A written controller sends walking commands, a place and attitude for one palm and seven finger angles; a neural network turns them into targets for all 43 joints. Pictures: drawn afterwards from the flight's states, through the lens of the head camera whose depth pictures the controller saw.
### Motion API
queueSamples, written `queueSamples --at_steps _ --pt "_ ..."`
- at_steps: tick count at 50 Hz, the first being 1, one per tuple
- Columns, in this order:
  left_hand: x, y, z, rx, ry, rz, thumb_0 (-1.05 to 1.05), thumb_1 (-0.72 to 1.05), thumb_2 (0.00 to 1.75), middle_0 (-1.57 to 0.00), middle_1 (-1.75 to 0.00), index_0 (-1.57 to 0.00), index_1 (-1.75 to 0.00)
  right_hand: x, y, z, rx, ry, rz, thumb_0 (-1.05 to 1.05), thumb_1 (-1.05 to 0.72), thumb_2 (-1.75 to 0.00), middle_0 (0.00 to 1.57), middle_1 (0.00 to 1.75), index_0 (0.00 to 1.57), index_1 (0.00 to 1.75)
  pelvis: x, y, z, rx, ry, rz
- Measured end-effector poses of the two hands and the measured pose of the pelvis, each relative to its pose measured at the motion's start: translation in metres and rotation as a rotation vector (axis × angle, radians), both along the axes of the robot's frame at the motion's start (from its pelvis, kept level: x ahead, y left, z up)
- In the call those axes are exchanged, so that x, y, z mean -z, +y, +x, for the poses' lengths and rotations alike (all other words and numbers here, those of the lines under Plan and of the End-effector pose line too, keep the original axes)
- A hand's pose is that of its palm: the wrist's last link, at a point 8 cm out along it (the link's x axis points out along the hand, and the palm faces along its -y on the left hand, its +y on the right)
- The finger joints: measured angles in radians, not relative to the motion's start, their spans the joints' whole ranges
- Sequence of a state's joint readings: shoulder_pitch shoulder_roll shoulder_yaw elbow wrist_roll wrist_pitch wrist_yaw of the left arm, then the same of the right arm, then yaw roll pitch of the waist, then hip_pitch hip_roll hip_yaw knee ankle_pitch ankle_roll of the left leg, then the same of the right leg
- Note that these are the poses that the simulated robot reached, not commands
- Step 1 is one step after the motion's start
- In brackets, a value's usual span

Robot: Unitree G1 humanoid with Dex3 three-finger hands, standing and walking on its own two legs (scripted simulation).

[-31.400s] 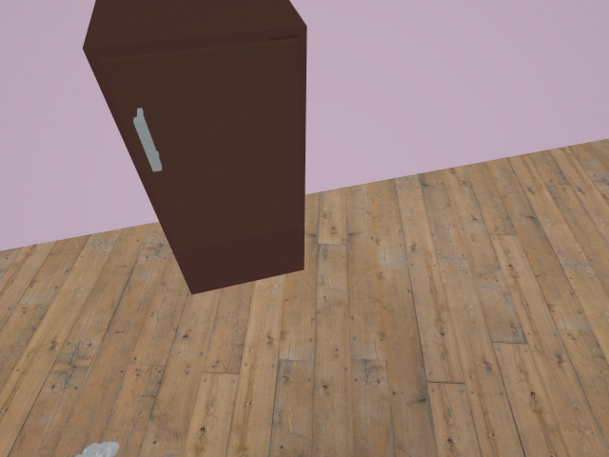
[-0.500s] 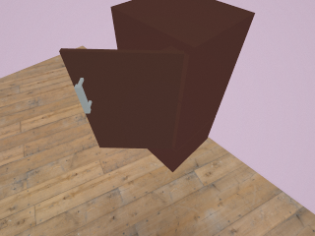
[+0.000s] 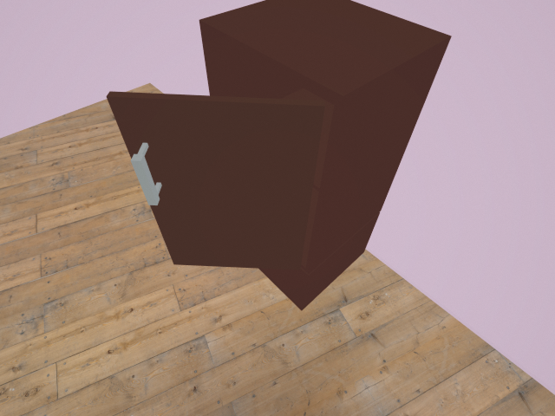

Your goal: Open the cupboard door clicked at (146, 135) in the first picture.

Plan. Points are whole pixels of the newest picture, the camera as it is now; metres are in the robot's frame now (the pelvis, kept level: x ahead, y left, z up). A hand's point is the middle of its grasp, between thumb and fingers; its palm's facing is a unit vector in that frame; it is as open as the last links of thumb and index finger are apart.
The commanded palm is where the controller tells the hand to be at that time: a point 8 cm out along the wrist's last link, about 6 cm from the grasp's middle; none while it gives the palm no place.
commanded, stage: look again from close up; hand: left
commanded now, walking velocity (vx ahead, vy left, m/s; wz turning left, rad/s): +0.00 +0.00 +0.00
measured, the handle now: (149, 174) +0.57 +0.32 -0.04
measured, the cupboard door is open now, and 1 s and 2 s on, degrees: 45 45 45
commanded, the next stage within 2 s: shuffle to correct the standing spot in 0.44 s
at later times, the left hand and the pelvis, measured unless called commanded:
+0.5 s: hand out of the picture +0.04 +0.21 -0.18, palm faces +0.01 -0.97 -0.24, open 7.4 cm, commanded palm none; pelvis +0.01 +0.02 +0.00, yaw -1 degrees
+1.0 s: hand out of the picture +0.04 +0.25 -0.19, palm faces +0.01 -0.97 -0.25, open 7.4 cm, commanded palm none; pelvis +0.02 +0.05 -0.01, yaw -3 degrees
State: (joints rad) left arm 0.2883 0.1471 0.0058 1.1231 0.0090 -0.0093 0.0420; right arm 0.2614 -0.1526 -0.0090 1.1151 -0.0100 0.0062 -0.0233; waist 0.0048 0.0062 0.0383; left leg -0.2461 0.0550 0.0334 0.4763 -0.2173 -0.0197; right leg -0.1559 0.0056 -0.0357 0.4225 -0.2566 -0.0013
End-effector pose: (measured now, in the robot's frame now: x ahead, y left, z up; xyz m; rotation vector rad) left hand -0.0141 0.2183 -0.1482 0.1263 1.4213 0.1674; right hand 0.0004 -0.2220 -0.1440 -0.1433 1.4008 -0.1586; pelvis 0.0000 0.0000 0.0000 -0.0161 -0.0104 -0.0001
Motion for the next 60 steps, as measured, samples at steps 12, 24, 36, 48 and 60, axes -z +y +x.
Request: queueSamples --at_steps 12,24,36,48,60 --pt "0.0 0.024 0.019 0.029 -0.062 0.027 0.0 0.9 0.9 -0.2 -0.3 -0.2 -0.3 0.005 0.009 0.034 -0.044 -0.121 -0.006 0.01 -0.94 -0.9 0.2 0.3 0.19 0.3 0.007 0.017 0.003 -0.001 -0.01 0.012" --pt "-0.006 0.042 0.044 0.058 -0.108 0.056 0.0 0.9 0.9 -0.2 -0.3 -0.2 -0.3 0.0 0.011 0.043 -0.054 -0.128 -0.009 0.01 -0.92 -0.9 0.2 0.3 0.2 0.3 0.004 0.019 0.005 0.009 -0.007 0.019" --pt "-0.002 0.044 0.042 0.052 -0.09 0.046 0.0 0.9 0.9 -0.2 -0.3 -0.2 -0.3 0.0 0.007 0.037 -0.049 -0.088 -0.02 0.01 -0.91 -0.9 0.2 0.3 0.2 0.3 0.006 0.022 0.007 0.012 -0.002 0.02" --pt "0.009 0.075 0.04 0.03 -0.021 0.053 0.0 0.9 0.9 -0.2 -0.3 -0.2 -0.3 0.003 0.03 0.042 -0.035 -0.071 -0.041 0.01 -0.91 -0.9 0.2 0.3 0.2 0.3 0.014 0.049 0.02 0.037 0.008 0.03" --pt "-0.003 0.095 0.052 -0.007 -0.088 0.072 0.0 0.9 0.9 -0.2 -0.3 -0.2 -0.3 0.006 0.065 0.084 -0.064 -0.098 0.011 0.01 -0.91 -0.9 0.2 0.3 0.19 0.3 0.01 0.074 0.032 -0.002 0.016 0.04"
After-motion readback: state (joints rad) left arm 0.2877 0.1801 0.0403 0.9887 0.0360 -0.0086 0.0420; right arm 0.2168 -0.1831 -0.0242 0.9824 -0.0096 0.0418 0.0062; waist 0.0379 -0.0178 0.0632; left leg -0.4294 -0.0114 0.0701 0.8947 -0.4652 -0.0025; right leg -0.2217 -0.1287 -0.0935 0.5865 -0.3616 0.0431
